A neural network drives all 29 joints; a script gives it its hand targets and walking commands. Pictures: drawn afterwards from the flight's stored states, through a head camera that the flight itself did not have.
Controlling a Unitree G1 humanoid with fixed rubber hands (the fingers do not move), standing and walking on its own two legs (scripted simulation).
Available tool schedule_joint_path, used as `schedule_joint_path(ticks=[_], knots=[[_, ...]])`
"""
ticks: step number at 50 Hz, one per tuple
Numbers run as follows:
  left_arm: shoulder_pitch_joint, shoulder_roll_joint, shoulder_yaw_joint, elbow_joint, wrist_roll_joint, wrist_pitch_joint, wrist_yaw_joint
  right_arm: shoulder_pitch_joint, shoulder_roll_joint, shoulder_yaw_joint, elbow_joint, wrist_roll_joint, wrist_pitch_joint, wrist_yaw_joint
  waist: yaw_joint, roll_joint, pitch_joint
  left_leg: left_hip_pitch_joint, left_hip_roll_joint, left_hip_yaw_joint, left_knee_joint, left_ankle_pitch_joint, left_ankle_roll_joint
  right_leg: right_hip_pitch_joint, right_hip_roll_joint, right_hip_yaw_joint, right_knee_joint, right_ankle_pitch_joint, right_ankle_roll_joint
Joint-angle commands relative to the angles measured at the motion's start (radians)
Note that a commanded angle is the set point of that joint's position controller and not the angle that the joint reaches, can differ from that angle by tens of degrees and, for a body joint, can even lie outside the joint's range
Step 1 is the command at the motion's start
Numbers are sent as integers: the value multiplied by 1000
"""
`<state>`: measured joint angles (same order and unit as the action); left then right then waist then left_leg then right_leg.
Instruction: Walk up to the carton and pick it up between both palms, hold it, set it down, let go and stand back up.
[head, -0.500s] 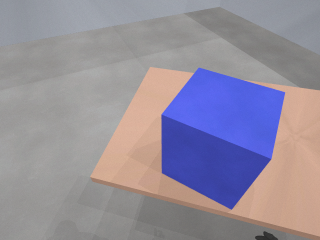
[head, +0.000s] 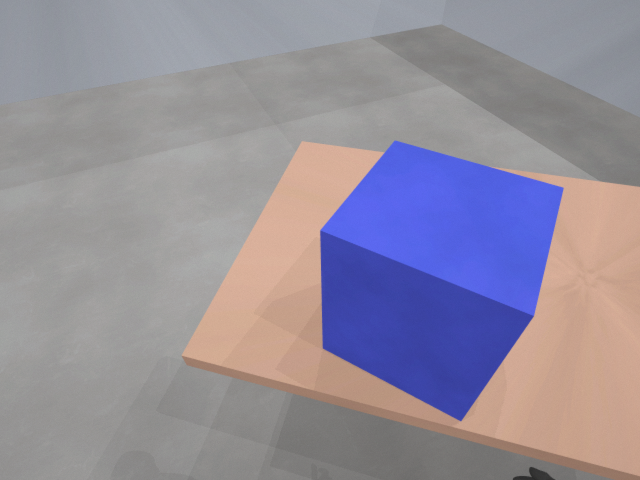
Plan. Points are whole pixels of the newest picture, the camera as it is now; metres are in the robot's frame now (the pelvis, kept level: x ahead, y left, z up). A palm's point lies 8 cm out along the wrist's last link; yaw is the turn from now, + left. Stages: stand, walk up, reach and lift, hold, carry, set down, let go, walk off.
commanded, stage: stand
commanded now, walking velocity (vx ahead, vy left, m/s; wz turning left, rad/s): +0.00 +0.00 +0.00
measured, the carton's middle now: (427, 278) +0.38 -0.10 +0.07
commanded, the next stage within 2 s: none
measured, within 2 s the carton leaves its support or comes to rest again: neither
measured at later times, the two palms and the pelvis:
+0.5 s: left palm out of the picture +0.08 +0.27 -0.10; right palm out of the picture +0.10 -0.26 -0.09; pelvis +0.00 +0.00 +0.00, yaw -1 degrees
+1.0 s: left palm out of the picture +0.09 +0.27 -0.10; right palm out of the picture +0.11 -0.26 -0.09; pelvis +0.00 +0.00 +0.00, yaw -1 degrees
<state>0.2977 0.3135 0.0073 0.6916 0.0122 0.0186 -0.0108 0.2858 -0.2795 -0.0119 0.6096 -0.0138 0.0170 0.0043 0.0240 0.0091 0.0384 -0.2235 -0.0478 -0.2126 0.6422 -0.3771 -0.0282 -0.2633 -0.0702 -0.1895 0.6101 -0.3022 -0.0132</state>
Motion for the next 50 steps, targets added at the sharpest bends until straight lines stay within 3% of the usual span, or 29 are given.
schedule_joint_path(ticks=[1, 2, 3, 4, 5, 8, 9, 11, 12, 15, 17, 19, 22, 23, 24, 26, 29, 35, 40, 42, 43, 47, 50], knots=[[18, 144, 46, -85, 2, -14, 6, -6, -144, -41, -91, -1, -20, -7, 2, 27, -9, -176, 62, -43, -135, 225, 45, 110, -93, 125, -125, 71, -50], [19, 149, 47, -80, 3, -14, 6, 1, -145, -43, -93, -1, -21, -5, -2, 34, 8, -190, 63, -57, -147, 201, 50, 112, -93, 125, -128, 43, -50], [33, 146, 47, -82, 0, -13, 7, -13, -142, -42, -91, 0, -23, -4, 7, 17, 10, -188, 63, -53, -139, 187, 51, 113, -93, 133, -140, 38, -49], [24, 152, 45, -80, -3, -16, 7, -4, -137, -43, -86, 2, -23, -4, -4, -5, 4, -173, 51, -41, -123, 193, 46, 95, -108, 146, -154, 44, -59], [23, 151, 49, -81, -3, -18, 9, -2, -137, -42, -79, 0, -23, -3, -3, 21, -9, -160, 45, -26, -118, 190, 40, 95, -111, 150, -166, 29, -57], [25, 144, 45, -82, -4, -20, 10, 0, -145, -42, -81, -2, -27, -1, 0, 21, -28, -160, 52, -42, -123, 187, 44, 104, -100, 141, -160, 26, -54], [18, 157, 46, -85, -3, -21, 10, -1, -127, -39, -84, -1, -27, -2, -6, -32, -41, -141, 51, -29, -115, 184, 39, 107, -106, 143, -168, 18, -55], [17, 159, 47, -81, -3, -21, 9, 9, -127, -41, -73, -2, -24, -5, -11, -58, -24, -134, 41, -5, -93, 173, 32, 79, -121, 165, -205, -4, -58], [15, 158, 44, -81, -3, -20, 9, 18, -130, -37, -67, -1, -23, -6, -9, -23, -29, -123, 42, -7, -97, 172, 32, 69, -129, 169, -205, -15, -61], [14, 151, 45, -86, -2, -19, 8, 9, -130, -37, -72, -1, -24, -5, -9, -10, -21, -130, 52, -27, -113, 171, 43, 70, -105, 147, -181, 0, -52], [38, 152, 43, -88, -2, -20, 8, 14, -141, -38, -62, -2, -25, -4, -3, 36, -12, -157, 55, -31, -131, 176, 40, 87, -100, 149, -167, 12, -53], [28, 153, 41, -84, -6, -20, 10, 3, -131, -37, -63, 0, -25, -4, -1, 13, 28, -181, 61, -40, -144, 138, 38, 67, -99, 157, -170, -17, -54], [38, 151, 39, -80, -4, -21, 10, -1, -146, -38, -61, -3, -26, 0, 4, 61, -3, -188, 67, -48, -163, 160, 44, 98, -84, 134, -146, 12, -43], [47, 151, 34, -83, -2, -23, 12, -7, -146, -38, -61, 1, -28, 1, 12, 46, -17, -187, 73, -59, -172, 177, 49, 111, -83, 133, -134, 53, -46], [43, 149, 36, -77, -1, -24, 12, 1, -140, -37, -62, 2, -28, 2, -1, 34, -33, -175, 72, -46, -168, 188, 49, 114, -86, 126, -132, 54, -46], [46, 147, 37, -82, 3, -24, 10, 6, -145, -39, -59, 1, -31, 0, 5, 54, -48, -186, 72, -57, -166, 213, 47, 147, -77, 125, -116, 92, -42], [50, 142, 39, -76, -1, -20, 8, 0, -148, -40, -60, 1, -25, -5, 4, 10, -6, -177, 65, -33, -148, 172, 40, 117, -89, 145, -138, 54, -45], [23, 151, 37, -88, -3, -23, 10, 12, -132, -41, -55, 0, -26, -6, -12, 0, -37, -139, 67, -26, -126, 249, 36, 99, -92, 140, -129, 104, -58], [50, 136, 34, -85, -5, -18, 11, -5, -147, -42, -54, 1, -23, -6, 6, 34, -47, -152, 75, -37, -143, 233, 40, 138, -93, 137, -125, 104, -48], [41, 148, 34, -85, -5, -20, 15, -8, -136, -40, -58, 1, -22, -4, 1, 22, -44, -133, 65, -27, -136, 258, 36, 120, -97, 142, -126, 136, -52], [43, 154, 35, -81, -5, -18, 16, -5, -130, -39, -51, 4, -23, -5, -1, -21, -35, -137, 73, -23, -142, 261, 37, 115, -88, 132, -131, 139, -49], [42, 145, 38, -86, -3, -17, 11, -12, -135, -38, -49, -1, -18, -7, -4, 18, -17, -125, 61, -8, -126, 224, 36, 89, -99, 157, -152, 78, -53], [32, 154, 43, -90, -5, -20, 9, 0, -133, -37, -43, 0, -19, -8, -5, -21, -8, -127, 63, -6, -129, 241, 35, 86, -94, 145, -149, 93, -57]])
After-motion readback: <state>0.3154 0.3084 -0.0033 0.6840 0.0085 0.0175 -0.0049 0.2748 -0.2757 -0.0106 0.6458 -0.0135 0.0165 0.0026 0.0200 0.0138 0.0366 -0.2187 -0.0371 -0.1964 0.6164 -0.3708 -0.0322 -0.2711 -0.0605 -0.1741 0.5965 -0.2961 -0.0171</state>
